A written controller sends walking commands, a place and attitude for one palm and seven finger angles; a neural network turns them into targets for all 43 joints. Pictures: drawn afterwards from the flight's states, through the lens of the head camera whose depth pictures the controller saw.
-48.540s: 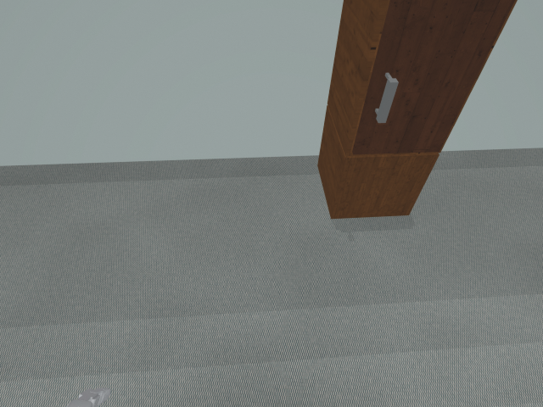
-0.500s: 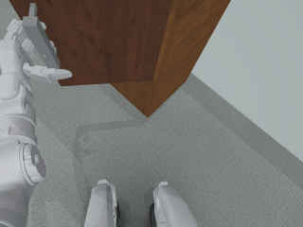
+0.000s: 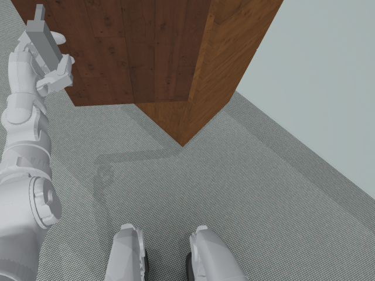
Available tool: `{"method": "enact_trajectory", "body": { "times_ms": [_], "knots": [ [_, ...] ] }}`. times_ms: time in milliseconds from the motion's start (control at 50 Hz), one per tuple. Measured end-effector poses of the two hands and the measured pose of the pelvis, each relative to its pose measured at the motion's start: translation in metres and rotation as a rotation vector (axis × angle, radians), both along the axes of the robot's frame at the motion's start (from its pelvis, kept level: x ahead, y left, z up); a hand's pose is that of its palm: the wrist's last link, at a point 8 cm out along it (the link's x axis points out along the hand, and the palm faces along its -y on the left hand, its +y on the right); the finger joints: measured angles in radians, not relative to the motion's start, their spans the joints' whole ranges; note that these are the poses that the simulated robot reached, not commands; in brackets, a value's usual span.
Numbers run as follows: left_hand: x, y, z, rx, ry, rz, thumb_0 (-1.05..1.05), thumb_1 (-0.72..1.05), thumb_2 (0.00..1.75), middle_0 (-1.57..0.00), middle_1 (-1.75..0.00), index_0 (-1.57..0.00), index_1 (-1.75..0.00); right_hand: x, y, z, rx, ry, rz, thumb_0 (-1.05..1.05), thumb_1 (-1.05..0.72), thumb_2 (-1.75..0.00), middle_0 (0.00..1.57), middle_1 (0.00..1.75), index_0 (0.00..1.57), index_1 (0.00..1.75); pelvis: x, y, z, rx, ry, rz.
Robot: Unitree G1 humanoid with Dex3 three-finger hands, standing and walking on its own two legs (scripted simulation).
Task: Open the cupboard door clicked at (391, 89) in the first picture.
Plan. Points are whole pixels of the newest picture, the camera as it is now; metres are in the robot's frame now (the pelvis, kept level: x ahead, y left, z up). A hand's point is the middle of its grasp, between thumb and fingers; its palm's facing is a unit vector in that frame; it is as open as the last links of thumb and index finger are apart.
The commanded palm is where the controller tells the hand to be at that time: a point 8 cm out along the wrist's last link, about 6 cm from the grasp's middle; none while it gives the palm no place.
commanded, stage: pull the door open along its arc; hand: left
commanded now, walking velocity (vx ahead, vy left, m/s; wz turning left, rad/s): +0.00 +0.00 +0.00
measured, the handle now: (54, 48) +0.58 +0.23 +0.06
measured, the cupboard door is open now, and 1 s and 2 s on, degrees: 50 85 98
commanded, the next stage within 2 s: open thumb and fingers to let go in 1.22 s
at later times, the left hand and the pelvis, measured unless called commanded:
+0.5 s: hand (70, 94) +0.47 +0.19 +0.05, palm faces +0.09 -1.00 -0.01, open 6.4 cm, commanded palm +0.42 +0.23 +0.05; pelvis +0.02 -0.01 +0.02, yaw +1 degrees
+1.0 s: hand (120, 144) +0.37 +0.10 +0.06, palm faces +0.47 -0.88 -0.01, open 6.7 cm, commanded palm +0.30 +0.13 +0.05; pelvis +0.02 -0.02 +0.03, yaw +4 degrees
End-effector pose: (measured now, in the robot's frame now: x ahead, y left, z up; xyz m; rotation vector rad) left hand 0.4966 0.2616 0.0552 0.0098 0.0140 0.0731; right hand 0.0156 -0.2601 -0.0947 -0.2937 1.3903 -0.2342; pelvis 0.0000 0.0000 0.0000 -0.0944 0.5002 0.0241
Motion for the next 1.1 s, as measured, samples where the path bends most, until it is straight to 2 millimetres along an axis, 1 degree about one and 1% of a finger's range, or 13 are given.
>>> {"method": "enact_trajectory", "body": {
  "times_ms": [220,300,380,480,580,700,760,820,880,940,1020,1100],
  "knots": [
    [-0.002,-0.003,0.000,0.006,-0.001,0.024,-0.01,0.66,0.82,-0.33,-1.33,-0.32,-1.35,-0.005,-0.003,-0.004,0.013,0.009,-0.010,0.00,-0.91,-0.90,0.20,0.30,0.20,0.30,-0.002,-0.004,-0.001,0.007,0.001,-0.004],
    [-0.009,-0.005,0.000,0.007,0.000,0.030,-0.01,0.67,0.79,-0.32,-1.33,-0.31,-1.35,-0.003,-0.002,-0.003,0.029,0.012,-0.017,0.00,-0.91,-0.90,0.20,0.30,0.20,0.30,0.001,-0.005,0.002,0.013,-0.002,-0.006],
    [-0.021,-0.008,0.000,0.002,0.001,0.032,0.00,0.68,0.75,-0.31,-1.32,-0.30,-1.35,0.005,-0.001,0.001,0.046,-0.003,-0.025,0.00,-0.91,-0.90,0.20,0.30,0.20,0.30,0.006,-0.005,0.009,0.021,-0.013,-0.009],
    [-0.044,-0.016,0.000,-0.003,0.002,0.017,0.00,0.68,0.72,-0.29,-1.31,-0.29,-1.33,0.027,0.001,0.009,0.070,-0.051,-0.018,0.00,-0.91,-0.90,0.20,0.30,0.20,0.30,0.015,-0.005,0.019,0.032,-0.033,-0.008],
    [-0.076,-0.029,0.000,-0.016,0.002,0.009,0.00,0.68,0.71,-0.27,-1.29,-0.27,-1.31,0.064,0.002,0.018,0.087,-0.135,0.017,0.01,-0.91,-0.90,0.20,0.30,0.20,0.30,0.025,-0.004,0.029,0.040,-0.056,-0.005],
    [-0.116,-0.061,-0.001,-0.106,-0.002,0.220,0.02,0.64,0.73,-0.25,-1.30,-0.31,-1.28,0.116,0.012,0.025,0.120,-0.250,0.116,0.01,-0.91,-0.90,0.20,0.30,0.20,0.30,0.030,-0.004,0.036,0.053,-0.082,0.001],
    [-0.131,-0.077,-0.001,-0.111,-0.006,0.314,0.02,0.64,0.75,-0.25,-1.29,-0.32,-1.27,0.139,0.018,0.026,0.141,-0.299,0.169,0.01,-0.91,-0.90,0.20,0.30,0.20,0.30,0.030,-0.006,0.035,0.059,-0.091,0.009],
    [-0.142,-0.092,0.000,-0.087,-0.014,0.397,0.01,0.64,0.76,-0.26,-1.28,-0.30,-1.27,0.157,0.025,0.024,0.161,-0.335,0.216,0.01,-0.91,-0.90,0.20,0.30,0.20,0.30,0.028,-0.010,0.032,0.063,-0.095,0.018],
    [-0.153,-0.104,0.001,-0.045,-0.022,0.436,0.01,0.64,0.77,-0.27,-1.29,-0.29,-1.28,0.167,0.029,0.021,0.181,-0.357,0.248,0.01,-0.91,-0.90,0.20,0.30,0.20,0.30,0.025,-0.014,0.029,0.067,-0.100,0.029],
    [-0.163,-0.114,0.002,-0.007,-0.022,0.433,0.01,0.64,0.77,-0.28,-1.29,-0.27,-1.28,0.172,0.032,0.018,0.196,-0.367,0.263,0.01,-0.91,-0.90,0.20,0.30,0.20,0.30,0.024,-0.019,0.028,0.071,-0.111,0.037],
    [-0.176,-0.128,0.004,0.004,-0.003,0.411,0.01,0.64,0.75,-0.27,-1.29,-0.27,-1.30,0.170,0.032,0.019,0.208,-0.373,0.264,0.01,-0.91,-0.90,0.20,0.30,0.20,0.30,0.023,-0.026,0.032,0.078,-0.129,0.044],
    [-0.189,-0.143,0.005,-0.017,0.023,0.401,0.02,0.63,0.73,-0.25,-1.29,-0.28,-1.31,0.167,0.028,0.022,0.211,-0.378,0.264,0.01,-0.91,-0.90,0.20,0.30,0.20,0.30,0.024,-0.031,0.037,0.086,-0.143,0.048]
  ]
}}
